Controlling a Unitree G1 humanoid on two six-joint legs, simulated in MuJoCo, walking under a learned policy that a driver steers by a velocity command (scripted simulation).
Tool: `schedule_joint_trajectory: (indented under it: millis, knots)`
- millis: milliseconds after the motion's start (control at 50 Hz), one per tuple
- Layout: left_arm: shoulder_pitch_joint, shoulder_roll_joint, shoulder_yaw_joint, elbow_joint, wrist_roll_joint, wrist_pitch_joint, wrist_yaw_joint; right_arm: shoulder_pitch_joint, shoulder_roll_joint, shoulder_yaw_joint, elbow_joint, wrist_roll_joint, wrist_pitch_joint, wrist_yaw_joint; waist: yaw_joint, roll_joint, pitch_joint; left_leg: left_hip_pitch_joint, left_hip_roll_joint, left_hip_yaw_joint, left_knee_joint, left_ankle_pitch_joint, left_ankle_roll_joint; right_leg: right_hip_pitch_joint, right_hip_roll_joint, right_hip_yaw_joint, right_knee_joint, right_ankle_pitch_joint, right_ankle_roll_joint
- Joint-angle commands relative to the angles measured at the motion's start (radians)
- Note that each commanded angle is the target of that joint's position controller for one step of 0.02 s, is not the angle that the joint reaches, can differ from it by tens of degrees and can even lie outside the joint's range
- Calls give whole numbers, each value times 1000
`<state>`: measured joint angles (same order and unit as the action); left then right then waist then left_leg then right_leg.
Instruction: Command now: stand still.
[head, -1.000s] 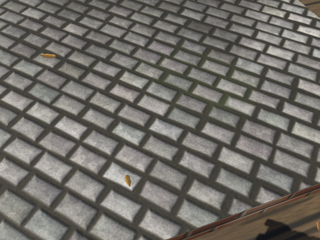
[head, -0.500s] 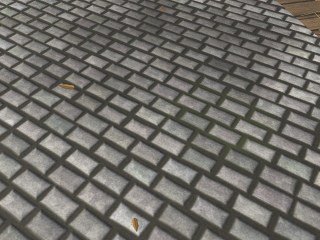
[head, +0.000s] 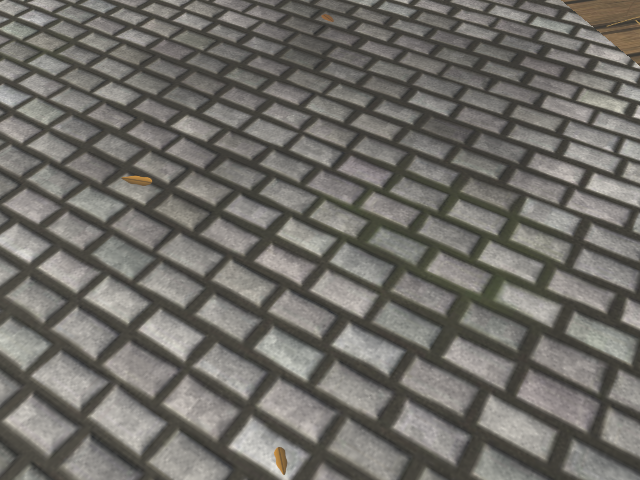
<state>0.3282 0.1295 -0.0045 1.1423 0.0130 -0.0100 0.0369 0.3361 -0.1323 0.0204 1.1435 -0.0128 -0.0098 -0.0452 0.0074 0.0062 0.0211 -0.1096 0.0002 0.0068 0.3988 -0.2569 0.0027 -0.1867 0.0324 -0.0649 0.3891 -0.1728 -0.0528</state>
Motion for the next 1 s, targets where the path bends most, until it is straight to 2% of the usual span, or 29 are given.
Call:
schedule_joint_trajectory:
  millis: [20, 240, 280, 340, 400, 440, 480, 500, 520, 540, 560, 580, 640, 660, 680, 720, 740, 780, 800, 820, 840, 860, 880, 900, 920, 940, 960, 980, 1000]
  knots:
    - [79, 69, 11, 1, 0, -3, 4, 85, -68, -10, 0, 0, -2, -4, 0, 4, 74, -89, 100, -87, -81, 90, 32, 13, -124, 128, -74, 51, 8]
    - [93, 49, 11, 13, 0, -2, 7, 105, -52, -11, 10, 0, 1, -7, -1, 0, 82, -87, 98, -83, -80, 84, 31, 12, -123, 130, -79, 42, 7]
    - [91, 54, 13, 11, 0, 1, 8, 111, -49, -12, 9, -5, 3, -8, 0, -11, 74, -89, 75, -71, -83, -25, 35, 3, -112, 137, -102, -111, 1]
    - [96, 104, 38, -1, -4, 14, 7, 122, -50, -21, -14, -16, 6, -4, -2, -62, 112, -162, 6, -14, 25, -280, 63, -61, -113, 185, -122, -477, -55]
    - [135, 114, 55, -12, -3, 18, 0, 110, -11, -15, -45, -31, -4, 10, 14, -98, 158, -274, -19, 26, 153, -296, 85, -73, -208, 334, -173, -673, -134]
    - [112, 124, 67, -26, -5, 17, -3, 141, -4, -17, -49, -32, -21, 18, -9, -99, 119, -171, -16, 50, 189, -196, 96, -133, -252, 387, -214, -646, -165]
    - [-7, 117, 71, -69, -14, 14, -5, 257, 3, -20, -20, -25, -36, 22, -83, -48, 123, 41, -17, 28, 67, -173, 122, -311, -185, 280, -131, -574, -136]
    - [-93, 91, 64, -112, -21, 5, -9, 334, -28, -29, -5, -24, -42, 19, -127, 42, 141, 104, 60, -124, -50, -261, 152, -419, -106, 172, 13, -496, -97]
    - [-152, 42, 53, -151, -23, -11, -17, 414, -115, -56, 15, -22, -49, 12, -149, 228, 158, 185, 225, -425, -235, -464, 208, -565, 18, 13, 305, -364, -47]
    - [-159, 60, 55, -169, 15, -24, -25, 427, -161, -74, 18, -21, -45, 8, -143, 260, 196, 188, 352, -595, -309, -475, 262, -664, 5, -32, 512, -343, -35]
    - [-144, 75, 60, -164, 35, -35, -35, 387, -140, -74, 9, -21, -43, 5, -106, 160, 209, 156, 352, -579, -293, -452, 282, -698, -37, 8, 664, -318, -32]
    - [-136, 76, 64, -164, 38, -45, -49, 351, -129, -72, -6, -20, -49, 5, -76, 93, 201, 148, 332, -527, -286, -403, 272, -716, -59, 30, 722, -272, -30]
    - [-142, 50, 64, -176, 34, -51, -64, 316, -94, -62, -8, -23, -73, 9, -34, 84, 137, 158, 256, -356, -244, -100, 257, -767, -74, 13, 986, -209, -12]
    - [-157, 33, 60, -192, 33, -46, -62, 335, -89, -61, 1, -26, -78, 10, -37, 95, 117, 156, 259, -334, -230, -13, 274, -812, -64, 1, 1141, -238, -8]
    - [-212, 20, 55, -230, 29, -40, -56, 347, -93, -60, 8, -32, -84, 11, -37, 100, 135, 173, 283, -329, -226, 56, 292, -926, -73, 10, 1298, -294, -7]
    - [-335, 14, 42, -323, 26, -34, -42, 354, -97, -59, 14, -40, -95, 13, -48, 74, 170, 208, 319, -314, -237, 35, 289, -1156, -107, 49, 1477, -396, -16]
    - [-404, 15, 31, -378, 30, -34, -39, 343, -102, -58, 11, -44, -98, 13, -51, 50, 190, 202, 315, -291, -255, 9, 267, -1224, -124, 53, 1465, -433, -24]
    - [-538, 0, 6, -483, 29, -38, -34, 365, -112, -53, 22, -52, -102, 7, -84, 81, 203, 230, 306, -251, -279, 61, 236, -1358, -135, 20, 1496, -538, -51]
    - [-572, 3, -3, -530, 26, -39, -34, 357, -117, -50, 26, -51, -101, 3, -79, 80, 208, 223, 304, -212, -302, 83, 212, -1375, -158, 24, 1429, -559, -64]
    - [-626, -14, -24, -589, 24, -38, -38, 351, -114, -47, 38, -31, -90, -4, -75, 85, 208, 154, 272, -156, -352, 104, 180, -1297, -178, 18, 1294, -579, -79]
    - [-583, -21, -40, -602, 11, -34, -52, 314, -108, -42, 20, -16, -79, -5, -55, 65, 180, 1, 227, -88, -430, 199, 192, -1021, -168, -66, 1073, -460, -83]
    - [-519, -60, -54, -598, 2, -28, -66, 274, -83, -33, 5, 14, -71, -3, -24, 32, 114, -213, 212, -51, -485, 363, 181, -581, -148, -74, 867, -215, -106]
    - [-357, -14, -27, -546, -8, -19, -66, 221, -159, -38, -39, 23, -77, 11, 41, 70, -17, -246, 207, -20, -369, 855, 193, -279, -51, -132, 871, -149, -109]
    - [-151, 64, 10, -481, -15, -15, -55, 217, -250, -58, -50, 27, -89, 29, 131, 108, -161, -185, 211, -4, -139, 1217, 182, -59, 3, -124, 844, -162, -107]
    - [58, 118, 42, -424, -12, -15, -43, 201, -338, -89, -54, 47, -100, 47, 246, 145, -295, -107, 210, -14, 123, 1383, 147, 110, 30, -85, 697, -134, -109]
    - [142, 224, 80, -394, 21, -18, -33, 225, -320, -98, -47, 51, -110, 64, 269, 120, -379, -132, 174, -66, 443, 1139, 103, 224, -59, 124, 578, -283, -124]
    - [192, 359, 111, -336, 32, -34, -36, 251, -118, -69, -123, 65, -122, 89, 178, -283, -463, -385, -67, -79, 912, 33, 35, 326, -423, 754, 163, -342, -167]
    - [106, 349, 113, -337, 15, -22, -42, 247, -113, -88, -138, 22, -124, 94, 110, -242, -478, -407, -66, -210, 1181, 39, 56, 217, -445, 1041, -82, -340, -132]
    - [-45, 298, 103, -334, 9, -33, -55, 223, -78, -93, -168, 8, -105, 84, 11, -140, -336, -459, -14, -171, 1295, 111, 58, 62, -455, 940, -59, -440, -133]
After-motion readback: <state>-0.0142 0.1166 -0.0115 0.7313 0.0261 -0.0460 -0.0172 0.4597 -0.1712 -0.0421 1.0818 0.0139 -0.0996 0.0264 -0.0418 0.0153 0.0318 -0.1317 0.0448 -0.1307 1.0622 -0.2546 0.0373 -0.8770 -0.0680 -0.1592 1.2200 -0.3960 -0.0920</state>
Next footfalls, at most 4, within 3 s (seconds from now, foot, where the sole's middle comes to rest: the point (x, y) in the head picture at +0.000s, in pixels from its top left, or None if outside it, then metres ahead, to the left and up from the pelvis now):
0.92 right None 0.46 -0.17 -0.66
1.52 left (341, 387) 0.69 0.00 -0.66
2.00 right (331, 248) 1.08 0.02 -0.66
2.48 left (219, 255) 1.06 0.30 -0.66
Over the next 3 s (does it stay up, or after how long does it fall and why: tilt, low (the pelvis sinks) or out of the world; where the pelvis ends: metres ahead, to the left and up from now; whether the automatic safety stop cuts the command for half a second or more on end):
stays up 1.05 0.13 0.11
